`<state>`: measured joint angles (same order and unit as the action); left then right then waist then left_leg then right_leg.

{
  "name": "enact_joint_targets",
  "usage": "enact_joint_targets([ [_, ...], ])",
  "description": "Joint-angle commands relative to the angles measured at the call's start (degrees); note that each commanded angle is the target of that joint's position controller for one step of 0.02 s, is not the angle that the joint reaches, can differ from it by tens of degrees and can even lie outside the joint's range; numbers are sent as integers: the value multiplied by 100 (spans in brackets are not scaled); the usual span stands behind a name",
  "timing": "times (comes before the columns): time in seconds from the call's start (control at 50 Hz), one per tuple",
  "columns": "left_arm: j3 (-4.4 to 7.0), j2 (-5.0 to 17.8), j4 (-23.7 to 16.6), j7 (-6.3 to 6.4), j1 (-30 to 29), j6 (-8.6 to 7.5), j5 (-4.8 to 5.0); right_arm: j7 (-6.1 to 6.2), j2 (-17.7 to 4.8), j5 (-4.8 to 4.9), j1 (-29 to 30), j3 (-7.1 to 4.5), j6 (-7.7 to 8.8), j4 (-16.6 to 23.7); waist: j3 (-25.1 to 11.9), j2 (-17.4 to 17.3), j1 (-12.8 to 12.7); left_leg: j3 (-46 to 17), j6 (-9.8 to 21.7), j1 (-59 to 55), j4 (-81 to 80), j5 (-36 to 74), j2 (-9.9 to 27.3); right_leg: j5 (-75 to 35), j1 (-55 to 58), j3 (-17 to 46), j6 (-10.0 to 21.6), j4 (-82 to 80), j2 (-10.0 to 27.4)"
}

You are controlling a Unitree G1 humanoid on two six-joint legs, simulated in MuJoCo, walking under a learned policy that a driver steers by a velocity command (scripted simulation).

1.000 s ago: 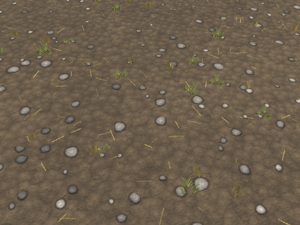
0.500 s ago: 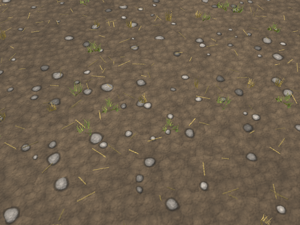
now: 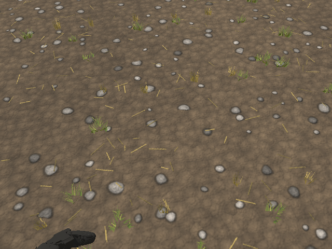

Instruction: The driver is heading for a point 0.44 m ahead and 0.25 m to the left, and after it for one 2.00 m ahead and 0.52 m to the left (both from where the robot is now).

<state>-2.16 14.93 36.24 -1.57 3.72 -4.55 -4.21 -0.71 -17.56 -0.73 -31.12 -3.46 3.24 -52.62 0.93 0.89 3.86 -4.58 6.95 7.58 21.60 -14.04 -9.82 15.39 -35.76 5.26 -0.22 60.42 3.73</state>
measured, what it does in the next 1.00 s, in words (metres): walks ahead, turning left: right foot, then left foot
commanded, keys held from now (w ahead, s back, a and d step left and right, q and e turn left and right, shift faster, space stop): w+q+shift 0.54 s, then q+shift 0.20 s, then e+shift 0.26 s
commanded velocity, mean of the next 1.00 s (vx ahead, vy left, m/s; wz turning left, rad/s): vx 0.74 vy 0.00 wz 0.71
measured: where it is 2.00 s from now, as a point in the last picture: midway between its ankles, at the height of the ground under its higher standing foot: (112, 167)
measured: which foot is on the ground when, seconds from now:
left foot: down 0.00-0.18, up 0.20-0.58, down 0.60-1.00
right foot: up 0.00-0.16, down 0.18-0.60, up 0.62-1.00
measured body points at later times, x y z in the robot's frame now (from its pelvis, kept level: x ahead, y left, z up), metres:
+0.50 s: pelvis +0.47 -0.02 -0.02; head +0.50 +0.00 +0.43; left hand +0.27 +0.22 -0.13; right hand +0.82 -0.12 -0.06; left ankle +0.59 +0.13 -0.68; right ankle +0.35 -0.19 -0.74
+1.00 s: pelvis +0.81 +0.14 -0.02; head +0.82 +0.17 +0.43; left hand +0.79 +0.46 -0.09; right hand +1.08 +0.01 -0.12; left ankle +0.70 +0.12 -0.74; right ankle +1.01 +0.19 -0.72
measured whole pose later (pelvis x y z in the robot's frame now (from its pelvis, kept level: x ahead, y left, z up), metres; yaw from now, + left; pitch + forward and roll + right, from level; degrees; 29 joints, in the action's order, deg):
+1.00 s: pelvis +0.81 +0.14 -0.02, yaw +45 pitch +1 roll +1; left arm 2.0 16.2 36.6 -1.9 7.0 -6.4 0.0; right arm 2.2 -14.8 -0.3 -13.1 -2.4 1.6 -42.7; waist 1.9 2.6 3.1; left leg -4.3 6.9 6.4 30.6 -23.8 -9.8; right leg -4.7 -32.8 1.1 0.6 31.9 -0.3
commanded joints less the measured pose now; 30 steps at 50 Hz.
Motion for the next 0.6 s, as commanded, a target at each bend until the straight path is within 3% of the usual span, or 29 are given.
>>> enact_joint_targets([
  [0.02, 2, 435, -638, -110, -628, -24, 149, 0, -857, 46, 857, -226, 216, 683, 721, -308, -369, -1595, 846, 2066, -1723, 260, 1120, -1140, 1126, -447, -212, -1842, 7],
  [0.06, 21, 440, -637, -102, -749, -18, 248, -74, -1002, 131, 682, -297, 245, 661, 482, -365, -167, -1633, 635, 1892, -1729, 1126, 1202, -2116, 1867, -564, -191, -2333, -168],
  [0.08, 62, 536, -627, -63, -788, -22, 246, -92, -1026, 155, 537, -317, 238, 623, 388, -338, -68, -1622, 547, 1410, -1518, 1634, 1214, -2157, 1818, -579, -168, -2527, -228],
  [0.12, 148, 724, -580, 18, -612, -61, 219, -35, -1111, 134, 390, -362, 189, 588, 103, -384, -102, -1688, 337, 559, -758, 2514, 1288, -1724, 2022, -483, -102, -2993, -344],
  [0.14, 252, 905, -438, 83, -159, -87, 211, -17, -1222, 101, 352, -387, 173, 568, -300, -317, -310, -1613, 208, 278, 59, 3391, 1246, -1173, 2567, -525, -32, -3079, -517],
  [0.16, 361, 1070, -222, 160, 670, -117, 202, -27, -1336, 77, 467, -414, 168, 573, -805, -203, -787, -1424, 73, 435, 1283, 3674, 1023, -828, 3536, -548, 30, -3072, -488],
  [0.18, 526, 1403, -35, 283, 1821, -150, 124, -38, -1154, 62, 680, -371, 223, 664, -1410, -90, -1367, -1230, -20, 1282, 2890, 2864, 787, 122, 4871, 57, 179, -2897, 221],
  [0.2, 672, 1825, 102, 383, 2722, -141, -73, 17, -147, 116, 662, -131, 271, 906, -2136, 1179, -1428, -692, -25, 2655, 4810, -1267, 366, 2156, 6196, 2170, 391, -3316, 1987],
  [0.22, 765, 2084, 111, 335, 2291, -58, 7, 23, -171, 274, 297, -29, 210, 1229, -2588, 2280, -906, -284, -36, 3557, 5920, -1363, 430, 3034, 6123, 4806, 893, -4516, 2650],
  [0.24, 675, 1377, 12, 312, 1660, -25, 50, 60, -533, 115, 933, -78, 85, 1073, -1424, 1075, -919, -116, -17, 3995, 6035, -683, 930, 3247, 5264, 3864, 838, -4623, 2201],
  [0.26, 575, 943, 52, 280, 1400, -32, 90, -8, -558, 20, 1336, -90, 34, 1098, -754, 514, -900, -7, -55, 3960, 5696, -282, 1126, 2059, 4556, 2670, 749, -4503, 1891],
  [0.28, 538, 777, 169, 259, 1382, -41, 56, -91, -496, -16, 1546, -96, -21, 1095, -426, 265, -817, 16, -117, 3786, 5497, -173, 1276, 904, 4067, 1843, 647, -4534, 1622],
  [0.3, 504, 684, 346, 266, 1548, -76, 87, -175, -367, -89, 1648, -80, -94, 1178, -236, 413, -706, 12, -149, 3707, 5383, -183, 1386, 175, 3766, 1245, 597, -4553, 1449],
  [0.34, 449, 421, 691, 199, 1848, -175, 230, -266, -99, -111, 1955, -5, -253, 1385, -45, 630, -559, 123, -158, 3868, 5303, -199, 1524, -1218, 3652, 413, 431, -4562, 1307],
  [0.36, 428, 312, 807, 168, 1924, -205, 297, -299, -24, -116, 2169, 28, -306, 1499, -5, 495, -525, 198, -147, 3997, 5283, -109, 1535, -1711, 3659, -15, 339, -4637, 1197],
  [0.42, 462, 469, 889, 156, 1657, -305, 301, -421, -16, -132, 2799, 156, -313, 1970, 289, 551, -285, 457, -127, 3890, 4446, 763, 1552, -2620, 3219, -971, 298, -5001, 1085],
  [0.46, 472, 558, 949, 195, 1559, -312, 280, -504, -124, -81, 3104, 195, -326, 2006, 438, 199, -277, 932, -46, 3346, 3514, 1275, 1317, -2963, 3036, -1675, 165, -5289, 689],
  [0.48, 496, 769, 970, 195, 1649, -337, 268, -543, -42, -94, 3291, 259, -310, 2157, 662, 231, -216, 1126, 59, 3000, 2880, 1354, 1324, -3777, 2868, -1862, 119, -5246, 833],
  [0.52, 560, 1042, 1063, 241, 1947, -310, 281, -529, -197, -132, 3310, 243, -300, 2069, 519, 195, -157, 1647, 245, 2268, 2406, 1336, 815, -6176, 3271, -2113, 16, -4739, 792],
  [0.54, 613, 1243, 1029, 294, 1981, -243, 273, -496, -340, -118, 2993, 199, -290, 1943, 239, 355, 41, 1700, 325, 1803, 2312, 1157, 608, -6991, 3492, -2094, -12, -4230, 874],
  [0.56, 654, 1395, 985, 351, 1880, -148, 274, -460, -519, -159, 2274, 130, -252, 1728, -120, 351, 447, 1638, 412, 994, 2147, 1069, 395, -7591, 3461, -2049, -6, -3131, 960],
  [0.58, 683, 1505, 888, 378, 1661, -64, 289, -390, -711, -186, 1086, 9, -210, 1352, -654, 350, 960, 1373, 581, -324, 1915, 1166, 273, -7625, 3053, -1902, 24, -1582, 1058],
  [0.6, 674, 1391, 848, 310, 1622, -26, 298, -227, -897, -171, 268, -130, -174, 987, -975, -84, 1110, 834, 730, -1700, 1343, 1602, 382, -4987, 2125, -1880, -51, 280, 737],
])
